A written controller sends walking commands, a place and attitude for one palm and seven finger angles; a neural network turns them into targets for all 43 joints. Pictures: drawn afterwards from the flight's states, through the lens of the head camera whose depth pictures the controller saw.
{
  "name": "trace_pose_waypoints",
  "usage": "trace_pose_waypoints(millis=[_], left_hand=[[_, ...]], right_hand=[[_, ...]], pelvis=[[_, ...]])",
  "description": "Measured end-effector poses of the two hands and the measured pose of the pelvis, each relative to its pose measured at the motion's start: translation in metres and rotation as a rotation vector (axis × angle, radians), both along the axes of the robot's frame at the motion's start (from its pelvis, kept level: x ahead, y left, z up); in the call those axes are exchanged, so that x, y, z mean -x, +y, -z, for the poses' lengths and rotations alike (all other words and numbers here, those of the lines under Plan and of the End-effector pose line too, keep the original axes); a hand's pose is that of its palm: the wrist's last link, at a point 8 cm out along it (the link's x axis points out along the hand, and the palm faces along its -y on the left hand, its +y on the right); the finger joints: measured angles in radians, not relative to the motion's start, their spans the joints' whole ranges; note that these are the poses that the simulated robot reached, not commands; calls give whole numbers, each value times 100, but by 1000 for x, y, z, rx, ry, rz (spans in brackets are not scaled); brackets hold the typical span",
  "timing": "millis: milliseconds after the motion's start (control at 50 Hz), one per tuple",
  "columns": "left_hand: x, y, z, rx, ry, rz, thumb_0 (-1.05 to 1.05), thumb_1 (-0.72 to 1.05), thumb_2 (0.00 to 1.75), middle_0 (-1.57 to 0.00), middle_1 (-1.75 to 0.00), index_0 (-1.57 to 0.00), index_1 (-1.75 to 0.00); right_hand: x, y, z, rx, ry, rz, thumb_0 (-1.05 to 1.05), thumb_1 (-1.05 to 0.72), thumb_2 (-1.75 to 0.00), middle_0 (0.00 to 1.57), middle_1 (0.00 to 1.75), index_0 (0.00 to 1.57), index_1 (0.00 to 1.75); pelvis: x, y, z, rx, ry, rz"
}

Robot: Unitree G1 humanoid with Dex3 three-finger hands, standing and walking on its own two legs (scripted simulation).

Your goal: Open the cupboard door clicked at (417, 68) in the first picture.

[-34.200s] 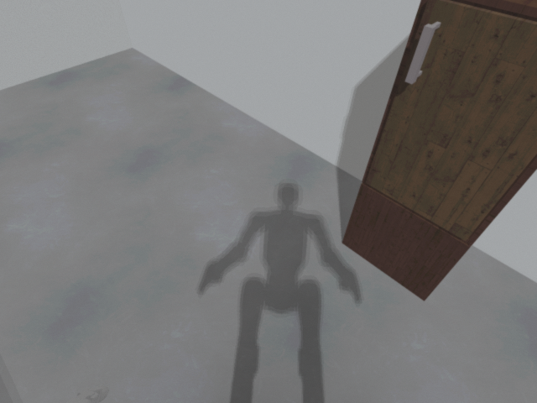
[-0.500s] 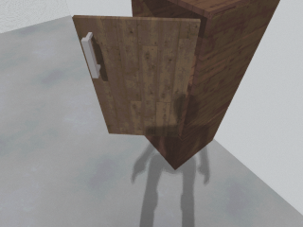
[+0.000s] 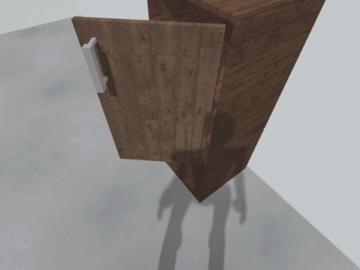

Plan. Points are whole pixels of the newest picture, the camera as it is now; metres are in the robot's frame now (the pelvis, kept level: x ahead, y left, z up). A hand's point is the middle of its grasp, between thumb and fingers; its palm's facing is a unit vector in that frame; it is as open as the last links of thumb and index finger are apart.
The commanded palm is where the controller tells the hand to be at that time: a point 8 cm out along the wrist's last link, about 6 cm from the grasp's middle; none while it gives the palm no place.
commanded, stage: come to a stop and stand still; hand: left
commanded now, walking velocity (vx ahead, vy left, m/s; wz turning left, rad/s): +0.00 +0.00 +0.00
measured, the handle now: (97, 66) +0.57 +0.26 +0.14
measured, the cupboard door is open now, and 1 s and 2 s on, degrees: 49 49 49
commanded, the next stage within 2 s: look again from close up in 0.46 s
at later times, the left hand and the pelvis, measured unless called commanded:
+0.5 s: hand out of the picture +0.01 +0.16 -0.18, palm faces +0.05 -0.98 -0.19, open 7.4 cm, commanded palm none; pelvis +0.00 -0.02 +0.00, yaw +1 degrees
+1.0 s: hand out of the picture -0.01 +0.16 -0.17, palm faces +0.06 -0.98 -0.19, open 7.4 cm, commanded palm none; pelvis -0.01 -0.02 +0.00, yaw +1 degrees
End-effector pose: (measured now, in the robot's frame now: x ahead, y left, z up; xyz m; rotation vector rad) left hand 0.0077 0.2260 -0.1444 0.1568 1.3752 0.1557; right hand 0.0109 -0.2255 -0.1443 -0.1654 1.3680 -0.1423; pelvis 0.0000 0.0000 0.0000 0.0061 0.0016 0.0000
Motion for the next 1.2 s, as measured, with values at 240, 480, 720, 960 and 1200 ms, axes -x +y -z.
trace_pose_waypoints(millis=[240, 480, 720, 960, 1200], left_hand=[[1, -12, 0, 2, -3, -14, 0, 91, 90, -20, -30, -20, -30], [5, -18, 0, 10, -4, -26, 1, 91, 90, -20, -30, -20, -30], [12, -17, -1, 11, 1, -34, 0, 91, 90, -20, -30, -20, -30], [23, -18, -2, 13, 16, -43, 0, 91, 90, -20, -30, -20, -30], [30, -22, -1, 23, 23, -52, 0, 91, 90, -20, -30, -20, -30]], right_hand=[[-2, -11, -1, 2, 11, -3, 0, -91, -90, 20, 30, 20, 29], [-5, -15, -3, 9, 3, -6, 0, -91, -90, 20, 30, 20, 29], [3, -13, -4, 6, 14, -10, 0, -92, -90, 20, 30, 20, 29], [15, -10, -4, -3, 36, -10, 0, -91, -90, 20, 30, 20, 29], [18, -9, -5, -4, 38, -13, 0, -91, -90, 20, 30, 20, 29]], pelvis=[[-2, -12, -1, 0, 0, -8], [-3, -16, -2, 2, -5, -12], [2, -16, -4, 2, -9, -15], [6, -16, -5, 1, -9, -19], [9, -16, -5, 1, -10, -22]])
